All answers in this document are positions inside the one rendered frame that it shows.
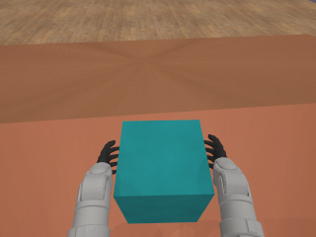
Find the right robot forearm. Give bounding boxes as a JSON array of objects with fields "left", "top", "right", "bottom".
[{"left": 212, "top": 157, "right": 265, "bottom": 237}]

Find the left robot forearm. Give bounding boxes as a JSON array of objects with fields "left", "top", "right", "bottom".
[{"left": 67, "top": 162, "right": 113, "bottom": 237}]

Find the right robot hand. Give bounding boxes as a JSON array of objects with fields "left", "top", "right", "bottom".
[{"left": 203, "top": 134, "right": 227, "bottom": 169}]

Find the left robot hand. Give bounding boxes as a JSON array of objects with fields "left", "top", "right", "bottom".
[{"left": 97, "top": 140, "right": 119, "bottom": 175}]

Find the carton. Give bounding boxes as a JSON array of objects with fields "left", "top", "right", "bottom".
[{"left": 113, "top": 119, "right": 215, "bottom": 224}]

